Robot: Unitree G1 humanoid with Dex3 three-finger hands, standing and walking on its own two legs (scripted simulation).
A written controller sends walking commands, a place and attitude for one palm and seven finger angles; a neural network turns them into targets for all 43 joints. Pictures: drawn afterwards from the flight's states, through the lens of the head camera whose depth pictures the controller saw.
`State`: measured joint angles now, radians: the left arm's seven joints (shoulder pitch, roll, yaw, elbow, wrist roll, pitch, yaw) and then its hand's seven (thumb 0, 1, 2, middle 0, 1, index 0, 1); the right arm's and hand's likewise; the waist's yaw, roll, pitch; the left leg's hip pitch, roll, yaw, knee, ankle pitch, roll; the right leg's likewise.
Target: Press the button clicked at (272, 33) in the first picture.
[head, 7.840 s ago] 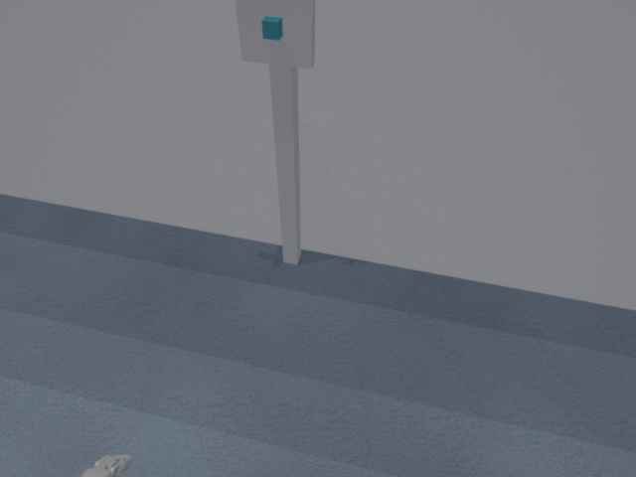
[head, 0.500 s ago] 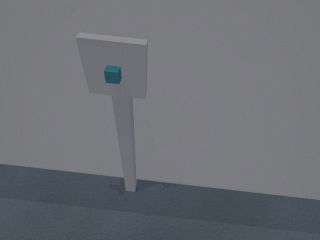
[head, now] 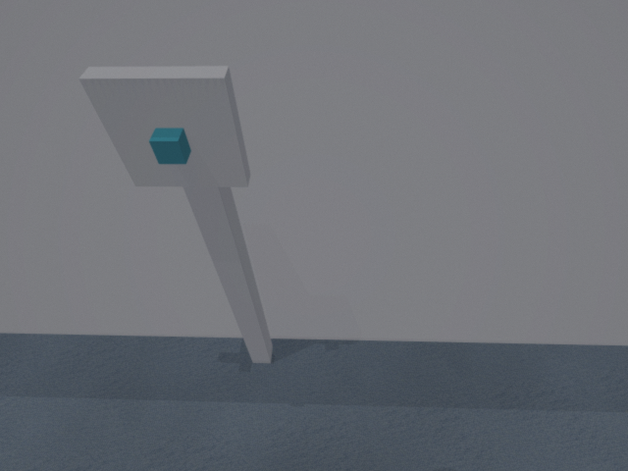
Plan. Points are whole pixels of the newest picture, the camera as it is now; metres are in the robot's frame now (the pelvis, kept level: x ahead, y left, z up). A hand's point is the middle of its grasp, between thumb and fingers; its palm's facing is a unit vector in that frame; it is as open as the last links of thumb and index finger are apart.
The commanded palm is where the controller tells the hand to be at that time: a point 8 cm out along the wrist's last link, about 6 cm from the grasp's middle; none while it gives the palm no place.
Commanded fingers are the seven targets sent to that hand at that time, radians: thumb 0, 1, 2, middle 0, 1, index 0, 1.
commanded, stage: look again from close up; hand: left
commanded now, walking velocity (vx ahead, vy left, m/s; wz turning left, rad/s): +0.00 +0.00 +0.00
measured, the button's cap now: (171, 144) +0.50 +0.21 +0.15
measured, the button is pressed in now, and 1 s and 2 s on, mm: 0 0 0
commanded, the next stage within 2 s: raise the hand and make a fist in 0.30 s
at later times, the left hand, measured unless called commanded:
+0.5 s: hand out of the picture +0.11 +0.19 -0.11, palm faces +0.18 -0.95 -0.24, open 7.2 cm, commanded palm +0.12 +0.23 -0.05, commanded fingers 0.00 0.90 0.90 -0.37 -0.48 -0.37 -0.48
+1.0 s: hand (149, 461) +0.14 +0.18 +0.03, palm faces +0.10 -0.99 -0.06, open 4.2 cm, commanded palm +0.13 +0.23 +0.02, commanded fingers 0.00 0.90 0.90 -1.05 -1.23 -1.05 -1.23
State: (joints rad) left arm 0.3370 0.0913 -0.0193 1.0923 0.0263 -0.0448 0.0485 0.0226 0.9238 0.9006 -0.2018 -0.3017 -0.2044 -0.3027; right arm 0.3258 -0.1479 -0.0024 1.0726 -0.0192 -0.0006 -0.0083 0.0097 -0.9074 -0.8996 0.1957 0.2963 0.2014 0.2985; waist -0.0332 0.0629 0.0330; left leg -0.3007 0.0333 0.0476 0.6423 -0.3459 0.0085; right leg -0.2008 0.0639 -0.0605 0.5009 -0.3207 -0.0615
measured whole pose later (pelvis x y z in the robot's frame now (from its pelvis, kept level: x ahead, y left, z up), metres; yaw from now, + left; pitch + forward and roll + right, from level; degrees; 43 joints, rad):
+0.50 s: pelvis +0.02 +0.00 +0.00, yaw -1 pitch +1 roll +1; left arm 0.47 0.18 0.01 0.44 -0.09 0.01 0.11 0.03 0.94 0.90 -0.22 -0.32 -0.22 -0.32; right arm 0.31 -0.19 0.02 0.95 0.02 -0.17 -0.08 0.02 -0.92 -0.90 0.20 0.30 0.20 0.30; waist 0.01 0.00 0.01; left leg -0.19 -0.01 0.07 0.49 -0.31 0.01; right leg -0.19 0.03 -0.03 0.54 -0.35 -0.05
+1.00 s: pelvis -0.06 -0.01 -0.06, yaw +3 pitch +7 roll -1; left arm 0.41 0.22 0.11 -0.05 -0.25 -0.54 -0.20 0.03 0.90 0.90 -0.79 -0.95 -0.79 -0.95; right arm 0.18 -0.25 0.02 0.54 0.03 -0.22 -0.07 0.01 -0.90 -0.90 0.20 0.30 0.20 0.30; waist 0.03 0.01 -0.08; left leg -0.71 0.01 -0.02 1.01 -0.42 0.00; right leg -0.63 0.03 -0.14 0.97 -0.47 -0.08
